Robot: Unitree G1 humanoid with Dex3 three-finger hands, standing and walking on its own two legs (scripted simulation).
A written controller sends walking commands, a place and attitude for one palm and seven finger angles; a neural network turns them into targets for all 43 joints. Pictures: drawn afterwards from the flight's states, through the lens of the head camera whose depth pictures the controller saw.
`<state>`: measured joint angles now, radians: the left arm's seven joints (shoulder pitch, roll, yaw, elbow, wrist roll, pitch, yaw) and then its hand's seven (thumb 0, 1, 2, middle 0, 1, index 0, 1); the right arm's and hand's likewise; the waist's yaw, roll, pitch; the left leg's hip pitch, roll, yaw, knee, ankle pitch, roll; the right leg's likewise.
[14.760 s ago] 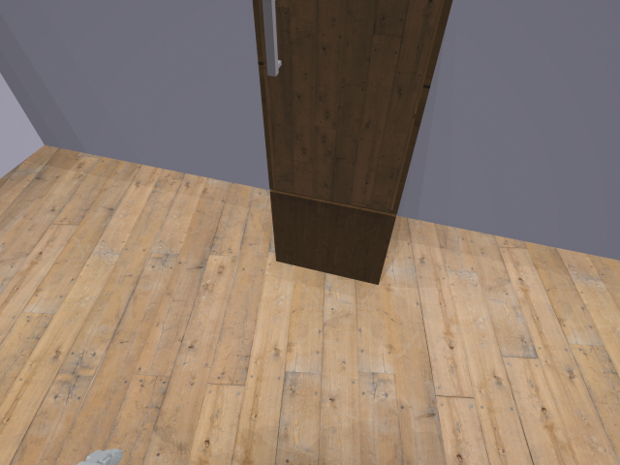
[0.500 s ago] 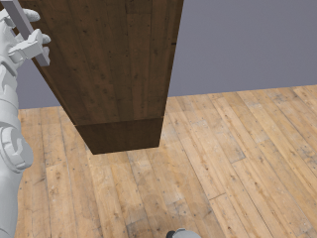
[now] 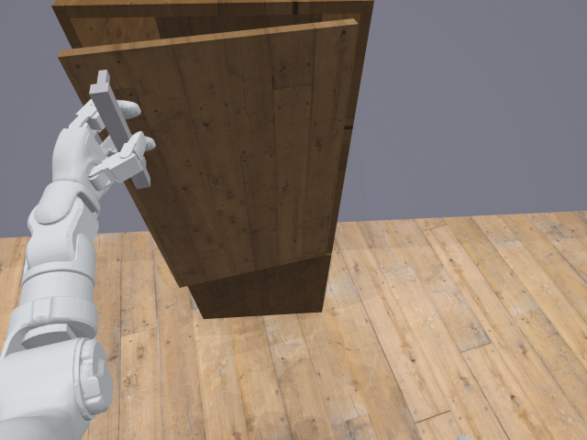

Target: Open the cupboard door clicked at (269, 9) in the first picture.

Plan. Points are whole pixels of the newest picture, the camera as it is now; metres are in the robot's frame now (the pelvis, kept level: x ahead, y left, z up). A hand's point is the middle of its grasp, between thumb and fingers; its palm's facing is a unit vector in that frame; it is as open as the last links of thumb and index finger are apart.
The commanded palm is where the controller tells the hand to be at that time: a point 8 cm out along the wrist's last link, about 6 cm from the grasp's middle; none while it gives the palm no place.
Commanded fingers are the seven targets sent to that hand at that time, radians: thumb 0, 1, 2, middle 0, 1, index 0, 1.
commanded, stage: pull the door open along its arc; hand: left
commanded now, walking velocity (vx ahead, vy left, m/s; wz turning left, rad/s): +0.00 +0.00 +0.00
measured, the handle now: (124, 133) +0.50 +0.23 +0.16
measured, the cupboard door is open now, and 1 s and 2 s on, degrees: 11 32 44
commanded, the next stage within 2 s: open thumb and fingers to let go in 1.28 s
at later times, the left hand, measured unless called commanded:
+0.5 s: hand (149, 147) +0.46 +0.19 +0.16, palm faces +0.50 -0.87 -0.01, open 5.6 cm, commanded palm +0.40 +0.22 +0.15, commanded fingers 0.00 0.90 0.90 -0.40 -1.35 -0.40 -1.35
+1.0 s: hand (182, 216) +0.34 +0.12 +0.16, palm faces +0.42 -0.91 +0.05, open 6.1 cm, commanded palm +0.28 +0.15 +0.15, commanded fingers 0.00 0.90 0.90 -0.40 -1.35 -0.40 -1.35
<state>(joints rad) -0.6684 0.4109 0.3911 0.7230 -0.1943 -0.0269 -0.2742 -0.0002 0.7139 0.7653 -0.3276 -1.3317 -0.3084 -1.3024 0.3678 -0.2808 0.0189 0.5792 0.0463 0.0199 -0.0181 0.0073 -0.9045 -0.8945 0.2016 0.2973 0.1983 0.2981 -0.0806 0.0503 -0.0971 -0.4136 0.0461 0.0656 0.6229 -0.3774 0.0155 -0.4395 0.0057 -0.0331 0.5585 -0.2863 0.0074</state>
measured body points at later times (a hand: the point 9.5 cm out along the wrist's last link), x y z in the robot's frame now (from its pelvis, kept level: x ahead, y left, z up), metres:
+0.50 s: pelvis -0.03 -0.02 +0.00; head +0.02 -0.02 +0.44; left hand +0.43 +0.23 +0.16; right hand -0.02 -0.27 -0.14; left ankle -0.05 +0.10 -0.73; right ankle -0.01 -0.13 -0.73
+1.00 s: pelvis -0.01 -0.01 +0.01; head -0.02 -0.03 +0.46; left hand +0.31 +0.17 +0.16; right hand +0.18 -0.23 -0.08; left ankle -0.05 +0.10 -0.73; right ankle -0.01 -0.13 -0.73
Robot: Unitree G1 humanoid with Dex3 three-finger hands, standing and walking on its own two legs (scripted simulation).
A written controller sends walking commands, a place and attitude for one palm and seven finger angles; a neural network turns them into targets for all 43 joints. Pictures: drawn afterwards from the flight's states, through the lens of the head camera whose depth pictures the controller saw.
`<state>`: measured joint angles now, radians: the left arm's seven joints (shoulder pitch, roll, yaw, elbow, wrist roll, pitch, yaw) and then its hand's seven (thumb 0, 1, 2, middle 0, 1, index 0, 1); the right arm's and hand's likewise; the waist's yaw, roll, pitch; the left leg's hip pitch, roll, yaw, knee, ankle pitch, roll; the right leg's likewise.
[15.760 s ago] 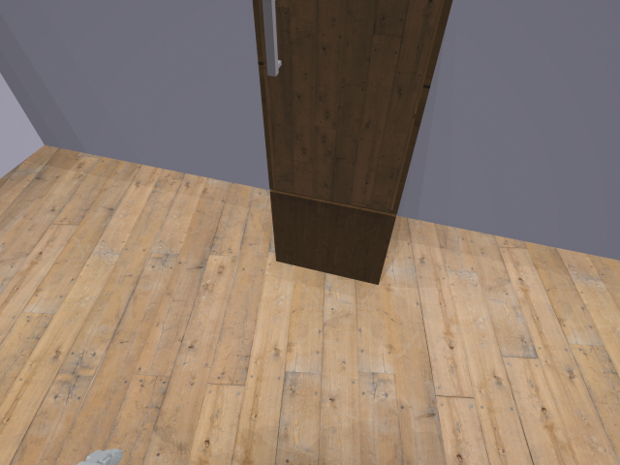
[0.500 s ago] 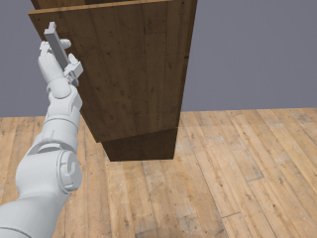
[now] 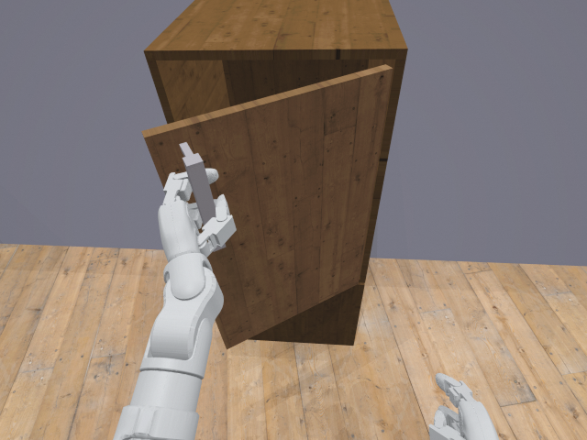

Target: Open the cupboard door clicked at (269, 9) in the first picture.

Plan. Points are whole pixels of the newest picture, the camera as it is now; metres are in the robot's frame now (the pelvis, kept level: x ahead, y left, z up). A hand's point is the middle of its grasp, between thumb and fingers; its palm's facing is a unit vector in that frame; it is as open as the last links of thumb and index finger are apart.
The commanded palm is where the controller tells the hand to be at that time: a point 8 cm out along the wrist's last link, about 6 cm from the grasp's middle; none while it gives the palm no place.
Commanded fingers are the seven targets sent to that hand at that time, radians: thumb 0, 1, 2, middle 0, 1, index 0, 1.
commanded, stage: pull the door open along its arc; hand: left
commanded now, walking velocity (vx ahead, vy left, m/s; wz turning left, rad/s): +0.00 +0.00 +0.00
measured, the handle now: (202, 199) +0.40 +0.17 +0.14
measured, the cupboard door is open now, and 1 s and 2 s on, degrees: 32 44 46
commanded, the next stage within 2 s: open thumb and fingers to let go in 0.28 s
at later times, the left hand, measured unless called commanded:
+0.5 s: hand (257, 241) +0.32 +0.07 +0.15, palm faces +0.39 -0.92 -0.01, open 5.8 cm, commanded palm +0.27 +0.11 +0.14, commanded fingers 0.00 0.41 0.69 -0.37 -1.30 -0.37 -1.30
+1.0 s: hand (257, 240) +0.32 +0.07 +0.15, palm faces +0.40 -0.91 +0.00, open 13.3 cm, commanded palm +0.28 +0.11 +0.14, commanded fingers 0.00 -0.50 0.30 -0.22 -0.70 -0.22 -0.70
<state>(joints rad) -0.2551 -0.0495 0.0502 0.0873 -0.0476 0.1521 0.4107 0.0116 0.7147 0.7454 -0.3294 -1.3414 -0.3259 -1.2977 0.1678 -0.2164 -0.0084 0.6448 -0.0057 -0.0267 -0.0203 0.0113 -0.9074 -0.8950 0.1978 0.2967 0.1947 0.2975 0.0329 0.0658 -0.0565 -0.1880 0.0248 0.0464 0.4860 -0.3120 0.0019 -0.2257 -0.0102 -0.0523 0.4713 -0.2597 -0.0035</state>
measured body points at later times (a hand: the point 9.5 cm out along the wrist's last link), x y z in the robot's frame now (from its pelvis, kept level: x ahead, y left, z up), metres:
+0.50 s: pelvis -0.01 -0.02 +0.00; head -0.03 -0.04 +0.45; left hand +0.29 +0.12 +0.15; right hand +0.19 -0.19 -0.11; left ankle -0.04 +0.11 -0.74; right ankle -0.01 -0.12 -0.74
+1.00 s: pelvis -0.05 -0.01 +0.00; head -0.07 -0.03 +0.45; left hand +0.29 +0.12 +0.15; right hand +0.14 -0.22 -0.10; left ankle -0.04 +0.11 -0.74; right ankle -0.01 -0.12 -0.74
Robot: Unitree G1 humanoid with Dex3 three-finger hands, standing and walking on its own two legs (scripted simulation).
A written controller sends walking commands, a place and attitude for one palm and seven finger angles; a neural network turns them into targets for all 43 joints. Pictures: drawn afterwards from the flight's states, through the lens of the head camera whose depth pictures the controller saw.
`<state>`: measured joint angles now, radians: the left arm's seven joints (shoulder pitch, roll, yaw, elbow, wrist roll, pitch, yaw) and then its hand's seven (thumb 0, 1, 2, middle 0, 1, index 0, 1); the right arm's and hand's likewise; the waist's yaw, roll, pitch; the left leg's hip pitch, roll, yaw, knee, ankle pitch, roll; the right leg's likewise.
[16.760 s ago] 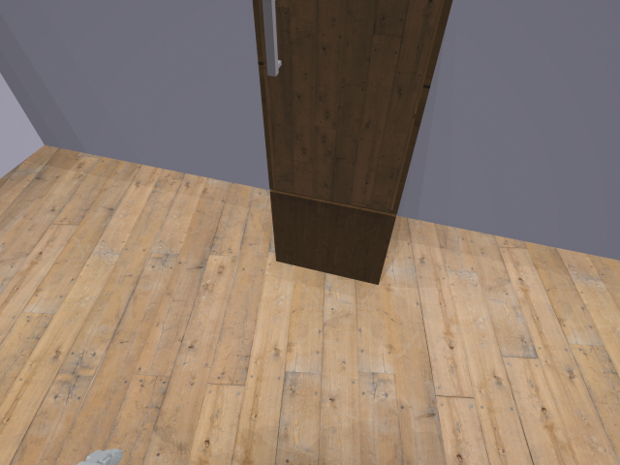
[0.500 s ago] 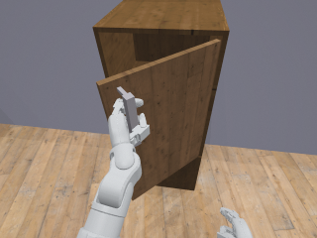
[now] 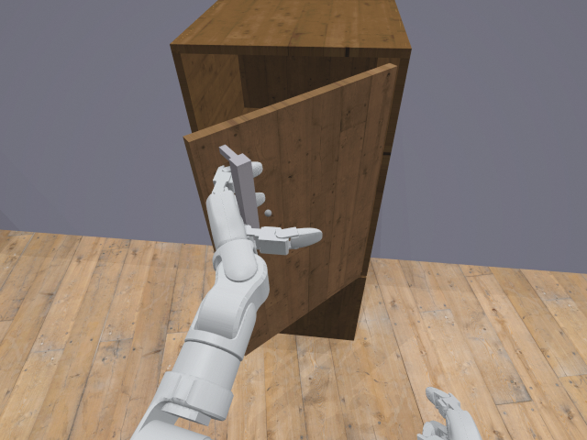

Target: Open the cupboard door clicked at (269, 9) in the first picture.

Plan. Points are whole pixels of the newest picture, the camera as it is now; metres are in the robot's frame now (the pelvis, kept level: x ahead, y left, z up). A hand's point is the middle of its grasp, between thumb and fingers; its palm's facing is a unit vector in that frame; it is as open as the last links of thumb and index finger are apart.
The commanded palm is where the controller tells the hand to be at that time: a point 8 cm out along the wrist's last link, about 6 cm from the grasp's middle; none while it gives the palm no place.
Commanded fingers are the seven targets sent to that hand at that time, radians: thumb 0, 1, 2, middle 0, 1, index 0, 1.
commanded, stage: open thumb and fingers to let go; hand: left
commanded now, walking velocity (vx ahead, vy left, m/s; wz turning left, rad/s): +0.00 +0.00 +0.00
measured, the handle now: (240, 200) +0.40 +0.12 +0.14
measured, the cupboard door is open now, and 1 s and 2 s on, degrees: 44 46 45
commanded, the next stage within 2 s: slide the hand sideways off the handle in 0.20 s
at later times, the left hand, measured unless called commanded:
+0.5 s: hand (253, 226) +0.35 +0.09 +0.14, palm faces -0.07 -0.99 -0.09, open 15.7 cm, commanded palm +0.32 +0.11 +0.14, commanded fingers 0.00 -0.50 0.30 -0.15 -0.30 -0.15 -0.30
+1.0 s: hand (252, 241) +0.32 +0.08 +0.14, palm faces -0.09 -1.00 -0.02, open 16.0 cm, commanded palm +0.28 +0.16 +0.14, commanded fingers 0.00 -0.50 0.30 -0.15 -0.30 -0.15 -0.30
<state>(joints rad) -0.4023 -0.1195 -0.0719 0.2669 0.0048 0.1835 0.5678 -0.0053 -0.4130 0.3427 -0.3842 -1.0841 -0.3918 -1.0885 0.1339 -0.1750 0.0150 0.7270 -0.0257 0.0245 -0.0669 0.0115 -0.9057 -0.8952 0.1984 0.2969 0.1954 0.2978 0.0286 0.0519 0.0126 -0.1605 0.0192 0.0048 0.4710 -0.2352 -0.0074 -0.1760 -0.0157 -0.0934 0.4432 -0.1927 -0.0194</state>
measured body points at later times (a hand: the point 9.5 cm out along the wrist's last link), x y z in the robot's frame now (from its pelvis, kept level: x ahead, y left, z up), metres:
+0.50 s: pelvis -0.02 +0.02 +0.00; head -0.04 +0.01 +0.44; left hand +0.35 +0.14 +0.15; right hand +0.15 -0.19 -0.10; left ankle +0.02 +0.12 -0.74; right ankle +0.04 -0.11 -0.74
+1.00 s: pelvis +0.02 -0.01 +0.00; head -0.01 -0.03 +0.45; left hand +0.32 +0.14 +0.15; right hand +0.20 -0.22 -0.08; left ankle +0.02 +0.12 -0.74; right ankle +0.04 -0.11 -0.74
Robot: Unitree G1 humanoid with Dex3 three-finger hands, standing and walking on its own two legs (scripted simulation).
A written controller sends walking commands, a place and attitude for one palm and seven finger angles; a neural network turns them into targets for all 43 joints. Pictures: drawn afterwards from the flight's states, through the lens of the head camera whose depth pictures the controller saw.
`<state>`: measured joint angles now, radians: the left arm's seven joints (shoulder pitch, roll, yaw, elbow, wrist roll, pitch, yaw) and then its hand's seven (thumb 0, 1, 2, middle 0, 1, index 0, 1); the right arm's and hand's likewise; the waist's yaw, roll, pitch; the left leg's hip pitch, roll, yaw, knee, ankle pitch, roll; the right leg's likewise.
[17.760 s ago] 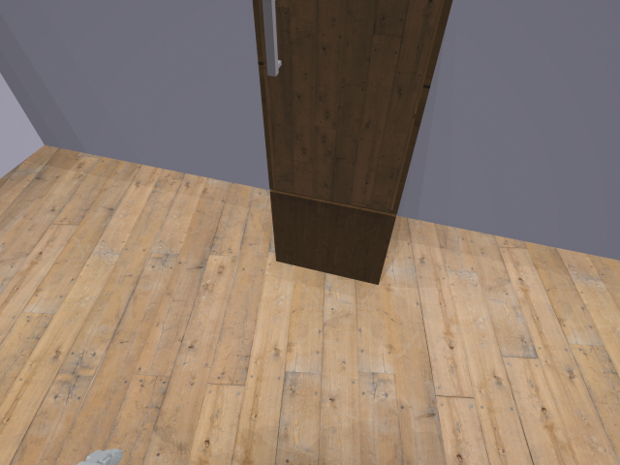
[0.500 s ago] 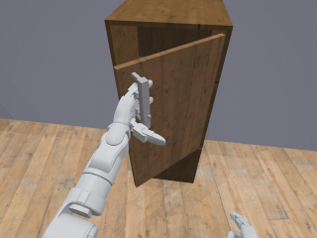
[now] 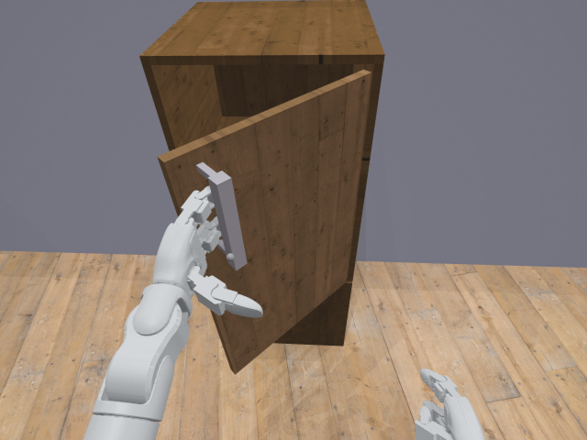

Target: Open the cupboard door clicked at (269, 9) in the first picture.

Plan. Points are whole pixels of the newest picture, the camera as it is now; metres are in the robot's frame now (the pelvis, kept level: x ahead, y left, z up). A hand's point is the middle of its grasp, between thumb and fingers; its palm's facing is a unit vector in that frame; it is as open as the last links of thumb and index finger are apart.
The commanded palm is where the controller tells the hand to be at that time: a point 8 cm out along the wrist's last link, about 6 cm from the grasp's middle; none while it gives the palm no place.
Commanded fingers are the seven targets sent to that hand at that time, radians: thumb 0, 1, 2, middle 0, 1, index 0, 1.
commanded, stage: slide the hand sideways off the handle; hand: left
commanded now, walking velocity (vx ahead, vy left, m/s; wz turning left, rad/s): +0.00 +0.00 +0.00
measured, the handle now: (221, 218) +0.37 +0.13 +0.14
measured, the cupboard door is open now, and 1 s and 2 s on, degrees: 46 45 45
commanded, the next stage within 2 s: draw the hand back to the body in 0.50 s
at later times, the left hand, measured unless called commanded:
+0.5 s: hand (160, 300) +0.23 +0.17 +0.14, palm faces +0.07 -0.99 -0.08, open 16.3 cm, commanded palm +0.20 +0.21 +0.14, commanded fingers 0.00 -0.50 0.30 -0.15 -0.30 -0.15 -0.30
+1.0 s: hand (125, 310) +0.21 +0.20 +0.15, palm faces +0.06 -0.99 -0.08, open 16.3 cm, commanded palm +0.18 +0.25 +0.15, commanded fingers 0.00 -0.47 0.31 -0.15 -0.30 -0.15 -0.30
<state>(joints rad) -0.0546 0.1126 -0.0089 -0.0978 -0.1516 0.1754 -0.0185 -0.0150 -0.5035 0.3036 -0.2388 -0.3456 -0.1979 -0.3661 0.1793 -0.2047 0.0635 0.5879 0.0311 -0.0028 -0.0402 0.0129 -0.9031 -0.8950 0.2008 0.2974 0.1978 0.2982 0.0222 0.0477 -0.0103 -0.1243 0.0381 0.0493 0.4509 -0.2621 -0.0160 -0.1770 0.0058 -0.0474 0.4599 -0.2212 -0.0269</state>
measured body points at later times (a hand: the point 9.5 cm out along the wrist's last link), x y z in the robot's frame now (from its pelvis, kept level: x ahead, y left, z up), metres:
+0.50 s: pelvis +0.02 -0.01 -0.01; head -0.01 -0.04 +0.44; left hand +0.22 +0.23 +0.15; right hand +0.24 -0.21 -0.07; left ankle -0.01 +0.13 -0.74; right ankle +0.02 -0.10 -0.74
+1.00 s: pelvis +0.00 +0.01 +0.00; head -0.04 -0.01 +0.44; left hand +0.20 +0.26 +0.15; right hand +0.20 -0.19 -0.07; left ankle -0.01 +0.13 -0.74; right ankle +0.02 -0.10 -0.74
